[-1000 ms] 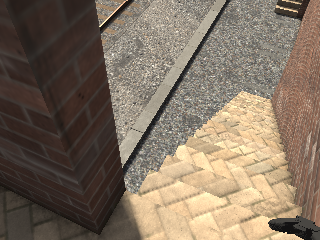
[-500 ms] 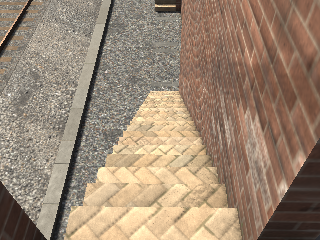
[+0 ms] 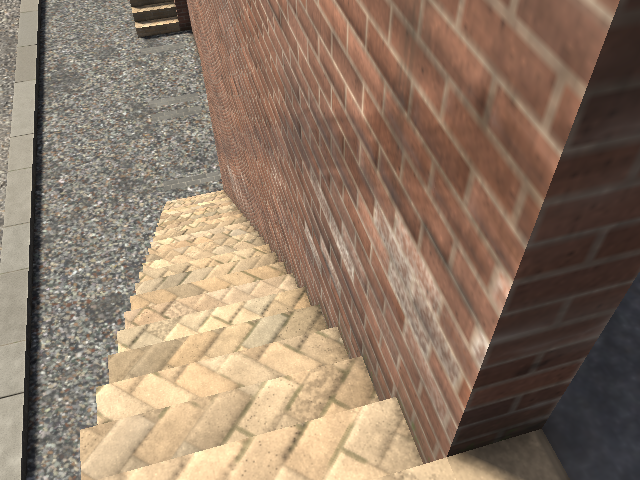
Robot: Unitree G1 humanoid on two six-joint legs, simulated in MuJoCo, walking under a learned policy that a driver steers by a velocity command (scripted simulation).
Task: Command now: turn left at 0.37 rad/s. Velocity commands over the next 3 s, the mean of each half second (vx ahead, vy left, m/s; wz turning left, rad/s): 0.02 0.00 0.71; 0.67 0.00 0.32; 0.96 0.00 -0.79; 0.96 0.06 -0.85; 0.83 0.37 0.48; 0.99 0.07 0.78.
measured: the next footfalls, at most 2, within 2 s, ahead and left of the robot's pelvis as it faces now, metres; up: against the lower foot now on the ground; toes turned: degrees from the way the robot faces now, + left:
right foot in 0.36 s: +0.02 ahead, -0.10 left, +0.00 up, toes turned +19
left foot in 0.86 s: +0.11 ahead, +0.24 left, +0.00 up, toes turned +40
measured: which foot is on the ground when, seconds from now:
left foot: down 0.00-0.36, up 0.38-0.84, down 0.86-1.00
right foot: down 0.00-0.08, up 0.10-0.34, down 0.36-0.86, up 0.88-1.00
